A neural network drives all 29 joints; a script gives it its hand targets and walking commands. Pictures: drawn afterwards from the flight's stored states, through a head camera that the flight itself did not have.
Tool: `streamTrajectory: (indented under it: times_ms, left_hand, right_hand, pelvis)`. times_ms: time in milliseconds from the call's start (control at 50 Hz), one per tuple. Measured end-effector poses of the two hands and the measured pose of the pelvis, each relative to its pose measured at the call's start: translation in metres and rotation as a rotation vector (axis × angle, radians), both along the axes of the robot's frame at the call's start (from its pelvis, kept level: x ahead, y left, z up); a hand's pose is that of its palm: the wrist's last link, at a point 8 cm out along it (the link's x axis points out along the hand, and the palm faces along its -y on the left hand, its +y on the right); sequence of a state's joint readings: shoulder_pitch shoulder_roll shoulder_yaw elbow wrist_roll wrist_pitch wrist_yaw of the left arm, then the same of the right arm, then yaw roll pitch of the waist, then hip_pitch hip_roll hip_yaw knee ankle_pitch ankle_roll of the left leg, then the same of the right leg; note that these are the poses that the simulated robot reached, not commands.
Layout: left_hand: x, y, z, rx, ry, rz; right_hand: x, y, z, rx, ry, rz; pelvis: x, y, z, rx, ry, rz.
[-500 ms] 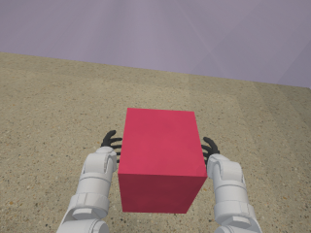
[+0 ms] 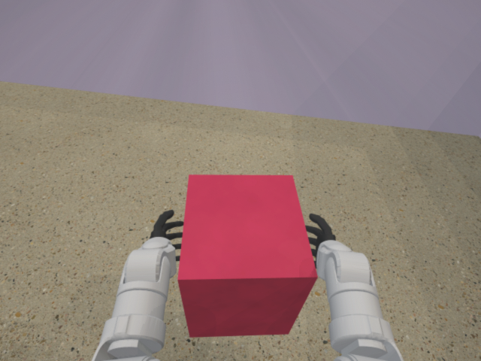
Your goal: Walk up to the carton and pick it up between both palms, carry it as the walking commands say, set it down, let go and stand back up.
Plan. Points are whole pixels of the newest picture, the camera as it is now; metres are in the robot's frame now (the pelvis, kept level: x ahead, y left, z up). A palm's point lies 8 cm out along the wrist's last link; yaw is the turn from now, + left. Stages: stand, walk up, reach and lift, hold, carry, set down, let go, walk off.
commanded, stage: reach and lift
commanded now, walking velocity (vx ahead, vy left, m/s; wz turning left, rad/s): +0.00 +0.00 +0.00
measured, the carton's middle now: (240, 257) +0.33 +0.00 -0.01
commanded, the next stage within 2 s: hold in 0.04 s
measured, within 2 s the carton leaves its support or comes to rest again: neither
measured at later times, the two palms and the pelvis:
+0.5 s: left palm (157, 256) +0.29 +0.15 +0.04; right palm (326, 259) +0.29 -0.14 +0.05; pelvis -0.01 +0.00 +0.00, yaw +0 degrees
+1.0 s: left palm (186, 235) +0.30 +0.10 +0.09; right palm (361, 249) +0.29 -0.19 +0.09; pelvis +0.00 -0.04 +0.00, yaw -1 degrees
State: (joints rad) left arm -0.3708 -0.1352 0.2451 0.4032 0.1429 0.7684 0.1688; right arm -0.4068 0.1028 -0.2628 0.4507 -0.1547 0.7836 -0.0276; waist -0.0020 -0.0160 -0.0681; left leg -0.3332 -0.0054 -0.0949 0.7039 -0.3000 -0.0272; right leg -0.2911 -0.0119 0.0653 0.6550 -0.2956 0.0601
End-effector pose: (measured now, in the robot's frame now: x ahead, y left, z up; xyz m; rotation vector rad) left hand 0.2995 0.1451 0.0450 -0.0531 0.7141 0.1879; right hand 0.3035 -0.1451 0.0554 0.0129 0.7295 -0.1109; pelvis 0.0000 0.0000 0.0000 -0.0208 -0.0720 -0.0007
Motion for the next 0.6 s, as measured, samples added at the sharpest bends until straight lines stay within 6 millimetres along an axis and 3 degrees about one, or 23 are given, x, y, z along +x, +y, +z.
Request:
streamTrajectory:
  times_ms: [600]
  left_hand:
    - [-0.013,0.001,0.000,-0.003,-0.010,0.004]
  right_hand:
    - [-0.013,0.001,0.000,0.000,-0.012,0.001]
  pelvis:
    - [-0.007,0.000,0.000,0.000,-0.010,0.000]
